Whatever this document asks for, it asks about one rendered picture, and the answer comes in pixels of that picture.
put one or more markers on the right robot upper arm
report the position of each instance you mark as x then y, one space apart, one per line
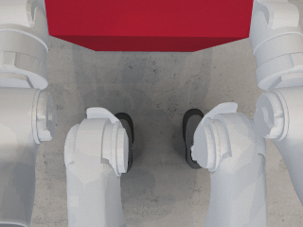
279 117

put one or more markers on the left robot upper arm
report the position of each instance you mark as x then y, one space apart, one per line
27 118

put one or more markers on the robot thigh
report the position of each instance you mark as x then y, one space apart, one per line
93 178
238 187

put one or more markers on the robot right forearm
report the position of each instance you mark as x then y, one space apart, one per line
277 44

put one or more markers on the robot left thigh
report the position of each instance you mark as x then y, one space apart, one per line
93 178

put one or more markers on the robot left forearm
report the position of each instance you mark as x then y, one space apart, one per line
24 40

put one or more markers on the carton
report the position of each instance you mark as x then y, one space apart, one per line
149 25

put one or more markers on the robot right thigh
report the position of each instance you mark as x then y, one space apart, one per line
238 187

